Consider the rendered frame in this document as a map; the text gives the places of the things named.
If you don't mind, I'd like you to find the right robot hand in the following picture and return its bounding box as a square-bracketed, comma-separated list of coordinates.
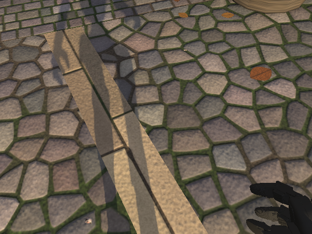
[246, 180, 312, 234]

